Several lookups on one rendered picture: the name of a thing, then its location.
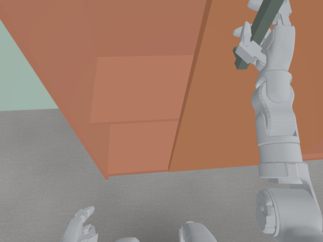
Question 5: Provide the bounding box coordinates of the right robot hand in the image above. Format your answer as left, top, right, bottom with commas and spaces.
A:
233, 0, 295, 76

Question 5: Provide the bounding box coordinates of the robot right upper arm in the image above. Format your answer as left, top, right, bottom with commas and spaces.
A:
256, 188, 323, 242

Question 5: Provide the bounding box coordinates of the handle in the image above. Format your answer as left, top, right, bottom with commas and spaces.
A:
233, 0, 284, 70

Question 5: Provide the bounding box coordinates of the wardrobe door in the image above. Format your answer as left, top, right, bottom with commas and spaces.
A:
168, 0, 323, 172
301, 140, 323, 154

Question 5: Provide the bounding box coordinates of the robot right forearm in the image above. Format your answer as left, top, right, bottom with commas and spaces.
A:
251, 70, 322, 230

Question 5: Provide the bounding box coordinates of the right robot thigh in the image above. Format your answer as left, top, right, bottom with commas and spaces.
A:
179, 222, 217, 242

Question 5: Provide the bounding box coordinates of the left robot hand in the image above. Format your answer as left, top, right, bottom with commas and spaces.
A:
61, 206, 98, 242

